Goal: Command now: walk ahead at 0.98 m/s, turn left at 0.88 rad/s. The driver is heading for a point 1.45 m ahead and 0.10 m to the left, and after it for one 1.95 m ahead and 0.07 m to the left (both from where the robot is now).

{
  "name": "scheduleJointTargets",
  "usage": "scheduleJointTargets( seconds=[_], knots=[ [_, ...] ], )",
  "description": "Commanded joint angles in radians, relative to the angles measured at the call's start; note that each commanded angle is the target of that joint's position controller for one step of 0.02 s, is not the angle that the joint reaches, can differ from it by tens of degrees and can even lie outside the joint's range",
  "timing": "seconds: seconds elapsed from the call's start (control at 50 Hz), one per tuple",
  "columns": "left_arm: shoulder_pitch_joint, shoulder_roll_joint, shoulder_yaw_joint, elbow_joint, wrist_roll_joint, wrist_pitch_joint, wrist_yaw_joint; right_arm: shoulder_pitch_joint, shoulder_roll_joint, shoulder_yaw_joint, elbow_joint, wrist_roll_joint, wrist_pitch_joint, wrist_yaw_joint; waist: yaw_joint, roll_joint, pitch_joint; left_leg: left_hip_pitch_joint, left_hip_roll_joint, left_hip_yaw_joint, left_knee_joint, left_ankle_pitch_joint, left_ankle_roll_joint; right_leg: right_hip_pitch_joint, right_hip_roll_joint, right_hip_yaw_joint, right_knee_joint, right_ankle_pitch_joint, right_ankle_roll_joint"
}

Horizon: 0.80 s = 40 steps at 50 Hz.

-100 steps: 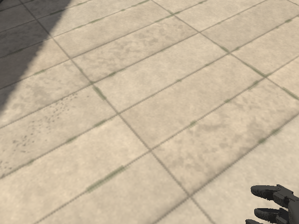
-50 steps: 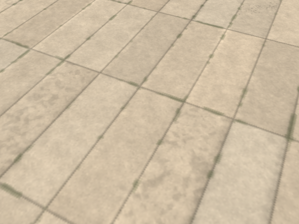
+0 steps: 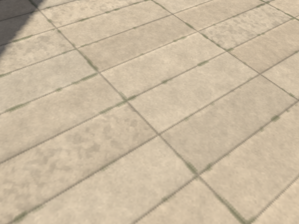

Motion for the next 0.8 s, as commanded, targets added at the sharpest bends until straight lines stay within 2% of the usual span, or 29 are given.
scheduleJointTargets(
  seconds=[0.02,0.06,0.08,0.1,0.12,0.14,0.16,0.18,0.2,0.22,0.24,0.28,0.32,0.36,0.4,0.48,0.52,0.54,0.56,0.58,0.6,0.62,0.64,0.66,0.68,0.7,0.72,0.76,0.8],
  knots=[
    [-0.165,0.204,0.035,-0.115,-0.008,-0.006,0.006,-0.006,-0.052,-0.01,-0.058,0.005,-0.014,0.029,-0.095,0.006,0.113,0.225,-0.056,0.092,-0.129,0.034,0.041,-0.182,-0.26,-0.005,-0.077,0.8,-0.134],
    [-0.174,0.261,0.051,-0.127,-0.024,0.027,0.006,0.126,-0.124,-0.044,-0.049,0.026,0.0,0.026,-0.186,-0.088,0.01,0.375,-0.148,0.164,-0.107,-0.14,0.074,-0.074,-0.283,-0.012,0.177,1.334,-0.13],
    [-0.2,0.271,0.054,-0.139,-0.031,0.039,0.003,0.293,-0.183,-0.074,-0.016,0.029,0.012,0.021,-0.276,-0.124,-0.076,0.591,-0.187,0.167,-0.093,-0.236,0.103,-0.133,-0.292,0.003,0.407,1.443,-0.135],
    [-0.241,0.243,0.044,-0.15,-0.037,0.036,0.0,0.53,-0.26,-0.119,0.05,0.029,0.023,0.006,-0.39,-0.083,-0.173,0.943,-0.212,0.099,-0.178,-0.225,0.148,-0.322,-0.252,0.027,0.747,1.315,-0.114],
    [-0.225,0.036,-0.016,-0.155,-0.011,0.01,-0.011,0.515,-0.28,-0.114,0.096,0.034,0.029,-0.002,-0.294,0.245,-0.029,0.996,-0.144,-0.114,-0.244,-0.266,0.196,-0.636,-0.042,0.078,1.206,0.057,-0.067],
    [-0.131,-0.061,-0.051,-0.264,-0.035,-0.045,-0.017,0.402,-0.283,-0.085,0.02,-0.003,-0.007,0.005,-0.101,0.47,-0.197,1.183,0.032,-0.775,-0.525,-0.54,0.42,-1.006,0.108,0.31,1.475,-0.236,-0.055],
    [-0.252,0.075,-0.039,-0.289,-0.046,-0.087,-0.023,0.387,-0.186,-0.07,-0.021,-0.015,-0.037,0.015,-0.175,0.237,-0.233,1.171,0.101,-0.967,-0.718,-0.747,0.367,-1.059,0.041,0.448,1.399,-0.099,-0.114],
    [-0.341,0.105,-0.029,-0.312,-0.066,-0.099,-0.022,0.393,-0.151,-0.063,-0.013,-0.026,-0.062,0.02,-0.164,0.077,-0.139,1.055,0.099,-0.957,-0.76,-0.774,0.315,-1.055,0.011,0.442,1.29,-0.017,-0.141],
    [-0.337,0.082,-0.033,-0.3,-0.049,-0.094,-0.012,0.341,-0.142,-0.059,-0.014,-0.026,-0.08,0.026,-0.105,-0.085,-0.083,0.899,0.08,-0.894,-0.746,-0.72,0.286,-0.979,-0.031,0.452,1.193,0.038,-0.138],
    [-0.308,0.071,-0.032,-0.29,-0.027,-0.082,-0.009,0.273,-0.142,-0.058,-0.028,-0.028,-0.09,0.021,-0.058,-0.099,-0.062,0.772,0.046,-0.817,-0.705,-0.63,0.283,-0.899,-0.058,0.473,1.117,0.071,-0.121],
    [-0.283,0.076,-0.026,-0.277,-0.015,-0.064,-0.011,0.227,-0.131,-0.051,-0.045,-0.03,-0.091,0.009,-0.031,-0.094,-0.034,0.678,-0.008,-0.721,-0.707,-0.559,0.272,-0.838,-0.074,0.482,1.06,0.088,-0.099],
    [-0.3,0.075,-0.02,-0.274,-0.005,-0.039,-0.005,0.223,-0.105,-0.042,-0.044,-0.01,-0.087,-0.013,-0.025,-0.088,0.012,0.592,-0.057,-0.587,-0.734,-0.437,0.26,-0.8,-0.09,0.457,0.901,0.094,-0.054],
    [-0.421,0.041,-0.032,-0.313,0.008,-0.03,-0.002,0.261,-0.075,-0.033,-0.027,0.0,-0.081,-0.041,-0.073,-0.076,0.067,0.527,-0.101,-0.467,-0.752,-0.289,0.241,-0.793,-0.08,0.398,0.696,0.217,-0.012],
    [-0.511,-0.018,-0.048,-0.343,0.01,-0.03,-0.011,0.28,-0.056,-0.027,-0.004,-0.004,-0.069,-0.059,-0.124,-0.011,0.084,0.475,-0.153,-0.349,-0.731,-0.21,0.187,-0.727,-0.058,0.339,0.492,0.448,0.01],
    [-0.565,-0.036,-0.051,-0.363,0.0,-0.037,-0.023,0.325,-0.057,-0.03,0.024,-0.008,-0.066,-0.055,-0.179,0.031,0.077,0.439,-0.138,-0.333,-0.753,-0.243,0.159,-0.62,-0.034,0.302,0.372,0.599,0.011],
    [-0.61,0.034,-0.017,-0.392,-0.032,-0.051,-0.034,0.391,-0.05,-0.035,0.087,0.003,-0.062,-0.055,-0.205,0.083,0.084,0.71,-0.054,-0.376,-0.693,-0.125,0.137,-0.692,-0.036,0.327,0.231,0.564,-0.031],
    [-0.521,0.085,0.01,-0.379,-0.037,-0.057,-0.033,0.381,-0.082,-0.048,0.098,-0.011,-0.049,-0.061,-0.143,0.122,0.028,0.855,-0.02,-0.368,-0.588,0.28,0.114,-0.645,-0.002,0.293,0.234,0.452,-0.068],
    [-0.388,0.129,0.035,-0.352,-0.049,-0.054,-0.024,0.351,-0.113,-0.055,0.091,-0.034,-0.042,-0.055,-0.062,0.147,-0.066,0.894,-0.024,-0.35,-0.444,0.536,0.098,-0.52,0.021,0.265,0.266,0.393,-0.099],
    [-0.181,0.154,0.048,-0.317,-0.061,-0.042,-0.009,0.265,-0.139,-0.057,0.067,-0.052,-0.039,-0.046,0.077,0.17,-0.183,0.797,-0.044,-0.317,-0.218,0.634,0.071,-0.274,-0.021,0.278,0.312,0.366,-0.129],
    [0.107,0.188,0.043,-0.259,-0.047,-0.021,0.002,0.205,-0.065,-0.03,0.028,-0.079,-0.049,-0.043,0.183,0.057,-0.371,0.549,-0.091,-0.291,0.155,0.37,0.056,0.108,-0.142,0.454,0.437,0.165,-0.158],
    [0.141,0.252,0.05,-0.187,-0.014,-0.029,-0.031,0.473,0.09,0.01,0.037,-0.002,-0.069,-0.03,0.0,-0.529,-0.501,0.183,-0.296,-0.287,0.517,-0.571,-0.019,0.381,-0.368,1.12,0.157,-0.27,-0.376],
    [0.13,0.113,0.024,-0.189,-0.018,-0.03,-0.037,0.39,-0.009,0.011,0.059,0.027,-0.076,-0.033,0.058,-0.407,-0.371,0.046,-0.214,-0.252,0.536,-0.529,0.005,0.327,-0.347,1.265,0.018,-0.462,-0.348],
    [0.061,0.06,0.013,-0.188,-0.016,-0.022,-0.03,0.197,-0.063,0.003,0.015,0.013,-0.09,-0.028,0.076,-0.219,-0.197,0.02,-0.164,-0.208,0.503,-0.454,0.023,0.172,-0.299,1.091,0.016,-0.314,-0.321],
    [0.033,0.075,0.012,-0.184,-0.011,-0.019,-0.037,0.064,-0.054,0.009,-0.021,-0.017,-0.109,-0.03,0.061,-0.007,-0.104,0.071,-0.146,-0.184,0.428,-0.413,0.028,-0.003,-0.242,0.976,0.012,-0.109,-0.3],
    [0.004,0.074,0.011,-0.178,-0.006,-0.021,-0.046,0.019,-0.035,0.009,-0.047,-0.036,-0.125,-0.029,0.016,0.024,-0.057,0.098,-0.132,-0.187,0.339,-0.395,0.022,-0.105,-0.201,0.91,0.01,0.013,-0.31],
    [-0.011,0.046,-0.001,-0.173,0.002,-0.024,-0.046,0.032,-0.016,0.01,-0.052,-0.036,-0.128,-0.024,-0.029,-0.007,-0.054,0.146,-0.107,-0.199,0.271,-0.376,0.014,-0.158,-0.161,0.855,-0.009,0.071,-0.313],
    [-0.015,0.027,-0.007,-0.165,-0.009,-0.024,-0.047,0.041,-0.006,0.013,-0.051,-0.035,-0.129,-0.025,-0.049,-0.041,-0.042,0.163,-0.102,-0.188,0.204,-0.374,-0.001,-0.187,-0.137,0.816,-0.026,0.124,-0.324],
    [0.005,0.03,-0.01,-0.146,-0.036,-0.023,-0.038,0.025,-0.001,0.019,-0.067,-0.045,-0.129,-0.029,-0.075,-0.041,0.002,0.16,-0.091,-0.173,0.07,-0.404,-0.044,-0.262,-0.15,0.8,-0.044,0.181,-0.352],
    [0.02,0.064,-0.001,-0.139,-0.046,-0.019,-0.017,-0.085,0.011,0.034,-0.113,-0.049,-0.141,-0.02,-0.057,-0.034,0.06,0.184,-0.094,-0.145,-0.104,-0.307,-0.078,-0.368,-0.151,0.771,-0.08,0.19,-0.348]
  ],
)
